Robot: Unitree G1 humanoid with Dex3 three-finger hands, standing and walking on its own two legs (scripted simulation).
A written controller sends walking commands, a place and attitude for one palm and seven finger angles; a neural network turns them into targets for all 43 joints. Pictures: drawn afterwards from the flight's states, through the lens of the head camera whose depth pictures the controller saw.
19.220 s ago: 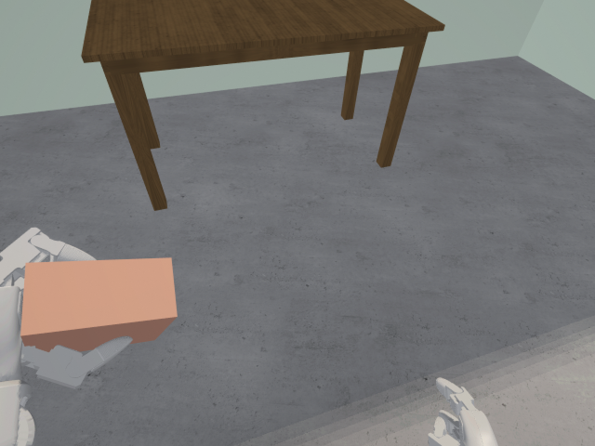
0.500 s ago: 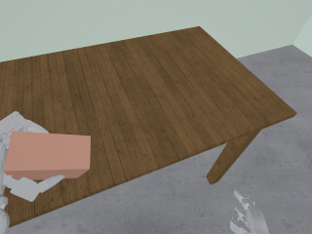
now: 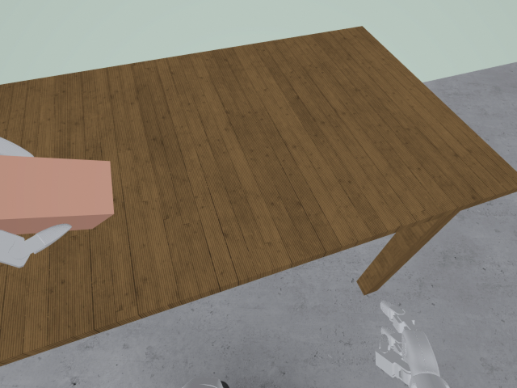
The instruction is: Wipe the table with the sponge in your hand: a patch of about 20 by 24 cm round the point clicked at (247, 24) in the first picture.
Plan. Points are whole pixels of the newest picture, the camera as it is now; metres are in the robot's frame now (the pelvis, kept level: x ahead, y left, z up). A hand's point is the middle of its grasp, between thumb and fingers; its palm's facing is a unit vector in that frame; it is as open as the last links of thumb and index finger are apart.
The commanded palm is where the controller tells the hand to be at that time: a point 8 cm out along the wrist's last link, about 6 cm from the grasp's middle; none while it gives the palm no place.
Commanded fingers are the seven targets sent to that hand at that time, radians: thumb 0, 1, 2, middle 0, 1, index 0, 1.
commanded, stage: come to a stop and stand still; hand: left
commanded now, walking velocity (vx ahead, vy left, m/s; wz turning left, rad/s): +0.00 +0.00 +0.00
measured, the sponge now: (62, 198) +0.27 +0.28 +0.16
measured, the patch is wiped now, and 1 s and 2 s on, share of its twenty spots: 0.00 0.00 0.00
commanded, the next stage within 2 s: look again from close up in 0.58 s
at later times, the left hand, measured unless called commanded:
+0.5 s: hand out of the picture +0.20 +0.33 +0.17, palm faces +0.46 -0.81 -0.35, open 10.4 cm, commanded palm +0.14 +0.35 +0.18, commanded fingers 0.00 0.10 1.30 -1.20 -1.60 -1.20 -1.60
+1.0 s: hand (31, 247) +0.21 +0.29 +0.15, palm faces +0.39 -0.83 -0.39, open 10.4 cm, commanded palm +0.16 +0.31 +0.18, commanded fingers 0.00 0.10 1.30 -1.20 -1.60 -1.20 -1.60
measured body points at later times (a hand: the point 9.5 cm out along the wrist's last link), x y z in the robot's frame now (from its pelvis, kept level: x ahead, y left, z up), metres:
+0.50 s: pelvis -0.01 +0.07 +0.00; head +0.00 +0.09 +0.45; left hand +0.17 +0.37 +0.19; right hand +0.17 -0.13 -0.08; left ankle +0.04 +0.12 -0.74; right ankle +0.00 -0.09 -0.74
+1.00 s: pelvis +0.00 +0.03 +0.00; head +0.01 +0.04 +0.45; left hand +0.18 +0.33 +0.17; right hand +0.19 -0.19 -0.07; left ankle +0.04 +0.12 -0.74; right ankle +0.00 -0.10 -0.74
